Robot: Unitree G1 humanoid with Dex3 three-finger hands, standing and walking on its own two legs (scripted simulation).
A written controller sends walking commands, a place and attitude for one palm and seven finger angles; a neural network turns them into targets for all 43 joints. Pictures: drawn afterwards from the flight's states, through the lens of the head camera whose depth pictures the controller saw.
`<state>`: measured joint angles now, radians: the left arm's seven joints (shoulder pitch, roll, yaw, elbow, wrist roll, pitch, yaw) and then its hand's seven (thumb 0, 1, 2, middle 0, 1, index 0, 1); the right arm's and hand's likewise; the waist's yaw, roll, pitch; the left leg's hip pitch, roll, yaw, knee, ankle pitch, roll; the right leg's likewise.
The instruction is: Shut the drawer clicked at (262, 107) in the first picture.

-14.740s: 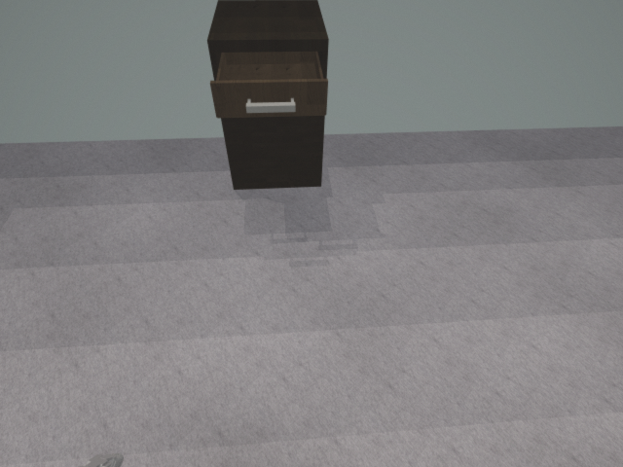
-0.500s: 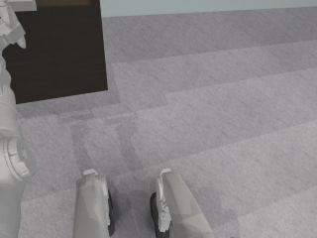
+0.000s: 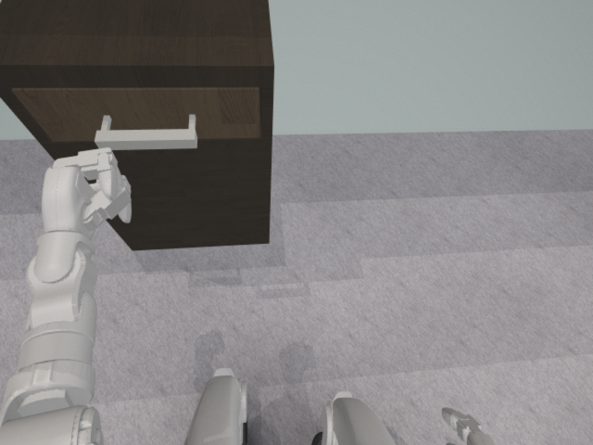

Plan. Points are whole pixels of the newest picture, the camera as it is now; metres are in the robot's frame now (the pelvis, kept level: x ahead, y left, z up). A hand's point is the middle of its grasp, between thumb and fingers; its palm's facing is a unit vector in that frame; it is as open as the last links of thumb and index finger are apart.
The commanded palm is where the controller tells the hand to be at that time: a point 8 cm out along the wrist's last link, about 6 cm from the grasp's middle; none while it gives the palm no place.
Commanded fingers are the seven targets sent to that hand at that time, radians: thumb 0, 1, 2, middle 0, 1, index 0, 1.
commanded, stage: draw the hand back to the body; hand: left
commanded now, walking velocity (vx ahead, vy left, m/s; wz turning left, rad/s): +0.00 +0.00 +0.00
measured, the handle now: (149, 130) +0.61 +0.27 -0.06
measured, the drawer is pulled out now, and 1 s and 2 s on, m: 0.00 0.00 0.00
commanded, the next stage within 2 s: step back with the hand held close in 1.00 s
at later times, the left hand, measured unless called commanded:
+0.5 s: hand (11, 245) +0.29 +0.24 +0.17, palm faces +0.30 -0.90 -0.31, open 3.3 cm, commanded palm +0.23 +0.29 +0.20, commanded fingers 0.00 0.90 0.90 -1.40 -1.60 -1.40 -1.60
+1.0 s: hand out of the picture +0.20 +0.23 +0.27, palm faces +0.44 -0.80 -0.40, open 3.2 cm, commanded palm +0.15 +0.27 +0.29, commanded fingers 0.00 0.90 0.90 -1.40 -1.60 -1.40 -1.60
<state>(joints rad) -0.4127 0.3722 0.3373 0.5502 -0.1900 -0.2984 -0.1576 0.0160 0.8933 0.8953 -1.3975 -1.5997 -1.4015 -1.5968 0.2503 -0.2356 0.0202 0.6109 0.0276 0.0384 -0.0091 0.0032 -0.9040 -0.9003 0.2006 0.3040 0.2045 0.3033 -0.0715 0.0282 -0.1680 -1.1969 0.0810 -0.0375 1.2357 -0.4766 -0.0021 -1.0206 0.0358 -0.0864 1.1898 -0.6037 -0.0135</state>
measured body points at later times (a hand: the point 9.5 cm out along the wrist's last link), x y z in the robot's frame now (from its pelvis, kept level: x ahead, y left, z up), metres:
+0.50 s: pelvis +0.03 +0.01 +0.10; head +0.04 -0.01 +0.55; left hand +0.27 +0.29 +0.19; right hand +0.22 -0.21 +0.01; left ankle +0.05 +0.12 -0.63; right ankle -0.02 -0.12 -0.63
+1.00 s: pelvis +0.04 -0.01 +0.11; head +0.02 -0.05 +0.56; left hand +0.17 +0.27 +0.29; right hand +0.25 -0.22 +0.03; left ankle +0.05 +0.12 -0.63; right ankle -0.02 -0.12 -0.63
